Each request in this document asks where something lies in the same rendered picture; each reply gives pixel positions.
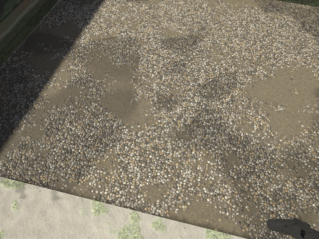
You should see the robot right hand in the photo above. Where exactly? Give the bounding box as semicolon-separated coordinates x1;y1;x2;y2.
266;218;319;239

